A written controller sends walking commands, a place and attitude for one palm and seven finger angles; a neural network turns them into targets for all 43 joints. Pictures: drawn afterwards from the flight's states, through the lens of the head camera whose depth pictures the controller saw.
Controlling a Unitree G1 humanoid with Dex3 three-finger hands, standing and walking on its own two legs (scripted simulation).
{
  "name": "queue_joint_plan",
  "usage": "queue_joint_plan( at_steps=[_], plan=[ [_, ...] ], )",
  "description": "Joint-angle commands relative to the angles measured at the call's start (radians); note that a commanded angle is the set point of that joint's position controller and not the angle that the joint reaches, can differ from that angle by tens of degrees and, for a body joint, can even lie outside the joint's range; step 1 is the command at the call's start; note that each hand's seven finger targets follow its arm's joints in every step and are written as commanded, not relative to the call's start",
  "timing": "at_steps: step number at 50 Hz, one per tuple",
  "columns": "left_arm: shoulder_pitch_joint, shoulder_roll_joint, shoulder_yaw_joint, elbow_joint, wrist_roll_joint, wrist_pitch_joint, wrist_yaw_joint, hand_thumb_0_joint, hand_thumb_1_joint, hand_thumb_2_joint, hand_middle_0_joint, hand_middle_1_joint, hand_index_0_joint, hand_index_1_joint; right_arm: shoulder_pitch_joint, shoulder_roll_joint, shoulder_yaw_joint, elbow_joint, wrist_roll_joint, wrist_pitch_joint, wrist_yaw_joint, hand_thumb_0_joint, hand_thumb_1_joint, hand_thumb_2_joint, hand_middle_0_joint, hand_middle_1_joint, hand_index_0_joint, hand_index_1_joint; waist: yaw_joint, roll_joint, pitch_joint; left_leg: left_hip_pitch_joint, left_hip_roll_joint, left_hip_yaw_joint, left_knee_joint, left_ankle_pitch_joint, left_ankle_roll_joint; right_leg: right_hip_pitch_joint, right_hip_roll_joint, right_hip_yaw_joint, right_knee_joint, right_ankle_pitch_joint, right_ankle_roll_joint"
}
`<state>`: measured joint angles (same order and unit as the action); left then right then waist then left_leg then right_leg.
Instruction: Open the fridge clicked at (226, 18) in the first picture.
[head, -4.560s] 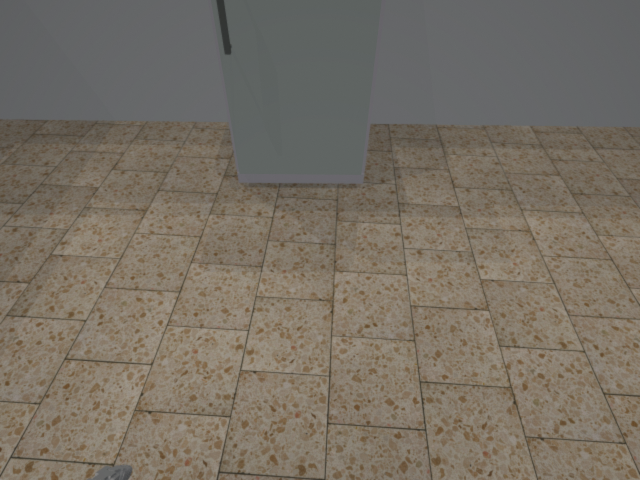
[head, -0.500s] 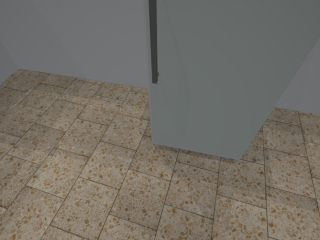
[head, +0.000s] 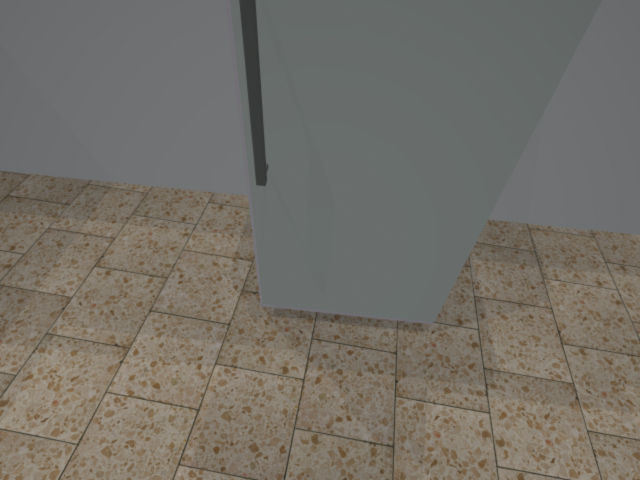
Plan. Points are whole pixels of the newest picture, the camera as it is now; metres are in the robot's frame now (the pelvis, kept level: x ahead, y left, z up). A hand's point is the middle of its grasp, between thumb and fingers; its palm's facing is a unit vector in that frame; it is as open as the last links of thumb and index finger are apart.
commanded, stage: take the last steps up to it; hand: left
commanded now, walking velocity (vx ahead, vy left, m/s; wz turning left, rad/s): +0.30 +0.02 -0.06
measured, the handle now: (257, 95) +0.75 +0.17 +0.11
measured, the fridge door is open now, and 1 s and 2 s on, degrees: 0 0 0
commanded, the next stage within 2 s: come to a stop and stand still in 0.72 s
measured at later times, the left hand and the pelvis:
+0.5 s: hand (228, 449) +0.20 +0.14 -0.16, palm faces +0.06 -0.97 -0.23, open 7.2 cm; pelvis +0.13 -0.04 +0.00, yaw +0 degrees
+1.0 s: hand (206, 413) +0.25 +0.19 -0.18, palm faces +0.06 -0.98 -0.17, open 7.4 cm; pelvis +0.26 +0.02 +0.00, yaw +0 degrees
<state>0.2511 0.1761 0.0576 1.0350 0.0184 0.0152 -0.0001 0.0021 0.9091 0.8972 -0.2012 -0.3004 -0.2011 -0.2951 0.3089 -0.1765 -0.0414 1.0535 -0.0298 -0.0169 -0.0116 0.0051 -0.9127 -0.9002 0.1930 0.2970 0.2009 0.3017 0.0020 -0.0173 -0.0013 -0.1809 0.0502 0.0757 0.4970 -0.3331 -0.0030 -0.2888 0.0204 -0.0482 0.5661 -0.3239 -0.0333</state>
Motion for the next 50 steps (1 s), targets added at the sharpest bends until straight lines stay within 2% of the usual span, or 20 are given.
queue_joint_plan(
  at_steps=[1,3,6,12,14,15,16,17,18,20,22,25,35,38,39,40,41,43,46,50],
  plan=[
    [-0.127,0.085,0.023,-0.108,0.013,-0.024,-0.014,0.0,0.9,0.9,-0.2,-0.3,-0.2,-0.3,0.132,-0.145,-0.015,-0.014,-0.001,-0.013,-0.018,0.0,-0.9,-0.9,0.2,0.3,0.2,0.3,-0.05,0.242,0.208,0.011,0.323,-0.42,-0.441,-0.333,0.168,-0.371,-0.063,0.045,0.385,-0.106,0.009],
    [-0.098,0.072,0.022,-0.085,0.014,-0.027,-0.029,0.0,0.9,0.9,-0.2,-0.3,-0.2,-0.3,0.092,-0.115,-0.005,-0.019,0.003,-0.028,-0.02,0.0,-0.9,-0.9,0.2,0.3,0.2,0.3,-0.019,0.179,0.197,0.016,0.26,-0.294,-0.405,-0.175,0.149,-0.363,-0.084,0.037,0.451,-0.028,0.017],
    [-0.09,0.042,0.011,-0.076,0.008,-0.033,-0.032,0.0,0.9,0.9,-0.2,-0.3,-0.2,-0.3,0.138,-0.109,-0.005,-0.001,0.007,-0.045,-0.024,0.0,-0.9,-0.9,0.2,0.3,0.2,0.3,-0.021,0.134,0.134,0.114,0.209,-0.177,-0.353,0.093,0.151,-0.342,-0.093,-0.004,0.388,0.029,0.035],
    [-0.176,0.017,-0.001,-0.1,0.003,-0.044,-0.028,0.0,0.9,0.9,-0.2,-0.3,-0.2,-0.3,0.212,-0.103,-0.014,0.052,0.001,-0.045,-0.02,0.0,-0.9,-0.9,0.2,0.3,0.2,0.3,-0.058,0.158,0.125,0.139,0.221,-0.109,-0.268,0.32,0.158,-0.217,-0.082,-0.074,0.116,0.0,0.034],
    [-0.11,0.024,0.007,-0.079,0.003,-0.05,-0.028,0.0,0.9,0.9,-0.2,-0.3,-0.2,-0.3,0.184,-0.104,-0.016,0.054,0.002,-0.042,-0.019,0.0,-0.9,-0.9,0.2,0.3,0.2,0.3,-0.019,0.142,0.103,0.079,0.211,-0.083,-0.197,0.319,0.139,-0.066,-0.062,-0.092,0.01,0.056,0.022],
    [-0.013,0.04,0.012,-0.046,0.006,-0.057,-0.026,0.0,0.9,0.9,-0.2,-0.3,-0.2,-0.3,0.171,-0.106,-0.015,0.057,0.007,-0.041,-0.017,0.0,-0.9,-0.9,0.2,0.3,0.2,0.3,0.025,0.108,0.054,0.044,0.171,-0.042,-0.091,0.35,0.113,0.077,-0.035,-0.113,-0.063,0.114,0.014],
    [0.111,0.09,0.027,-0.003,0.01,-0.068,-0.019,0.0,0.9,0.9,-0.2,-0.3,-0.2,-0.3,0.169,-0.086,-0.013,0.053,0.018,-0.046,-0.011,0.0,-0.9,-0.9,0.2,0.3,0.2,0.3,0.078,0.022,-0.013,-0.076,0.125,0.002,0.084,0.334,0.079,0.3,-0.087,-0.035,-0.091,0.132,-0.015],
    [0.261,0.201,0.053,0.035,0.016,-0.081,-0.003,0.0,0.9,0.9,-0.2,-0.3,-0.2,-0.3,0.164,-0.033,-0.003,0.023,0.029,-0.053,0.001,0.0,-0.9,-0.9,0.2,0.3,0.2,0.3,0.132,-0.211,-0.111,-0.315,0.018,0.081,0.37,0.039,0.029,0.518,-0.352,0.301,-0.18,0.079,-0.103],
    [0.325,0.256,0.059,0.054,-0.003,-0.077,0.004,0.0,0.9,0.9,-0.2,-0.3,-0.2,-0.3,0.116,-0.038,-0.003,-0.014,0.026,-0.049,-0.001,0.0,-0.9,-0.9,0.2,0.3,0.2,0.3,0.134,-0.259,-0.12,-0.416,-0.015,0.014,0.603,-0.252,0.022,0.5,-0.494,0.52,-0.317,0.083,-0.163],
    [0.171,0.183,0.043,0.028,-0.006,-0.075,0.011,0.0,0.9,0.9,-0.2,-0.3,-0.2,-0.3,0.049,-0.041,-0.019,0.001,0.019,-0.038,0.003,0.0,-0.9,-0.9,0.2,0.3,0.2,0.3,0.089,-0.156,0.023,-0.448,0.064,-0.068,0.734,-0.111,0.03,0.271,-0.442,0.433,-0.37,-0.098,-0.151],
    [0.061,0.104,0.021,-0.003,-0.003,-0.076,0.017,0.0,0.9,0.9,-0.2,-0.3,-0.2,-0.3,0.056,-0.018,-0.02,0.01,0.012,-0.021,0.009,0.0,-0.9,-0.9,0.2,0.3,0.2,0.3,0.022,-0.053,0.097,-0.39,0.105,-0.076,0.69,-0.003,0.015,0.095,-0.386,0.255,-0.394,-0.04,-0.121],
    [0.06,0.057,0.005,-0.001,0.007,-0.087,0.017,0.0,0.9,0.9,-0.2,-0.3,-0.2,-0.3,0.092,0.019,-0.015,0.024,0.004,0.003,0.016,0.0,-0.9,-0.9,0.2,0.3,0.2,0.3,-0.022,-0.079,0.11,-0.314,0.093,-0.027,0.572,0.07,-0.016,0.0,-0.316,0.079,-0.411,0.119,-0.09],
    [0.138,0.131,0.01,0.051,0.01,-0.087,0.017,0.0,0.9,0.9,-0.2,-0.3,-0.2,-0.3,-0.126,-0.017,-0.007,-0.075,0.011,-0.021,0.038,0.0,-0.9,-0.9,0.2,0.3,0.2,0.3,0.032,-0.099,0.079,-0.269,0.046,0.036,0.154,0.099,-0.019,0.185,-0.323,0.034,-0.312,0.371,-0.101],
    [0.122,0.12,0.01,0.058,0.004,-0.074,0.02,0.0,0.9,0.9,-0.2,-0.3,-0.2,-0.3,-0.015,-0.052,-0.01,-0.042,0.008,-0.034,0.027,0.0,-0.9,-0.9,0.2,0.3,0.2,0.3,-0.028,-0.027,0.044,-0.011,0.015,0.063,-0.019,0.192,-0.005,0.102,-0.267,-0.023,-0.139,0.355,-0.053],
    [0.134,0.091,0.002,0.053,0.001,-0.069,0.018,0.0,0.9,0.9,-0.2,-0.3,-0.2,-0.3,0.084,-0.113,-0.023,-0.015,0.002,-0.042,0.018,0.0,-0.9,-0.9,0.2,0.3,0.2,0.3,-0.06,0.095,-0.024,0.161,0.085,-0.021,-0.063,0.305,0.022,0.018,-0.194,-0.07,0.044,0.26,-0.013],
    [0.159,0.037,-0.007,0.037,-0.009,-0.066,0.013,0.0,0.9,0.9,-0.2,-0.3,-0.2,-0.3,0.162,-0.21,-0.045,-0.004,-0.004,-0.043,0.005,0.0,-0.9,-0.9,0.2,0.3,0.2,0.3,-0.079,0.315,-0.093,0.307,0.302,-0.274,-0.116,0.444,0.117,-0.161,-0.074,-0.155,0.282,-0.104,0.036],
    [0.131,0.033,-0.014,0.013,-0.002,-0.066,0.018,0.0,0.9,0.9,-0.2,-0.3,-0.2,-0.3,0.192,-0.226,-0.041,0.002,0.006,-0.027,-0.002,0.0,-0.9,-0.9,0.2,0.3,0.2,0.3,-0.083,0.32,-0.101,0.299,0.389,-0.353,-0.175,0.525,0.193,-0.232,-0.051,-0.08,0.48,-0.326,0.033],
    [0.094,0.019,-0.019,0.039,-0.002,-0.048,0.029,0.0,0.9,0.9,-0.2,-0.3,-0.2,-0.3,0.04,-0.125,-0.007,-0.019,0.009,-0.029,-0.023,0.0,-0.9,-0.9,0.2,0.3,0.2,0.3,-0.032,0.19,-0.007,0.094,0.338,-0.228,-0.181,0.737,0.165,-0.18,-0.134,0.022,0.506,-0.213,0.045],
    [0.139,0.005,-0.024,0.071,-0.01,-0.017,0.034,0.0,0.9,0.9,-0.2,-0.3,-0.2,-0.3,-0.086,-0.095,0.01,-0.044,0.017,-0.026,-0.032,0.0,-0.9,-0.9,0.2,0.3,0.2,0.3,0.017,0.113,0.005,0.003,0.272,-0.095,-0.181,0.853,0.136,-0.051,-0.134,0.033,0.367,-0.114,0.078],
    [0.124,0.043,-0.001,0.037,0.001,0.027,0.035,0.0,0.9,0.9,-0.2,-0.3,-0.2,-0.3,-0.078,-0.137,-0.022,-0.043,0.018,0.003,-0.043,0.0,-0.9,-0.9,0.2,0.3,0.2,0.3,0.003,0.09,-0.042,0.034,0.316,-0.111,-0.171,0.786,0.18,-0.091,-0.102,0.025,0.39,-0.102,0.079]
  ],
)
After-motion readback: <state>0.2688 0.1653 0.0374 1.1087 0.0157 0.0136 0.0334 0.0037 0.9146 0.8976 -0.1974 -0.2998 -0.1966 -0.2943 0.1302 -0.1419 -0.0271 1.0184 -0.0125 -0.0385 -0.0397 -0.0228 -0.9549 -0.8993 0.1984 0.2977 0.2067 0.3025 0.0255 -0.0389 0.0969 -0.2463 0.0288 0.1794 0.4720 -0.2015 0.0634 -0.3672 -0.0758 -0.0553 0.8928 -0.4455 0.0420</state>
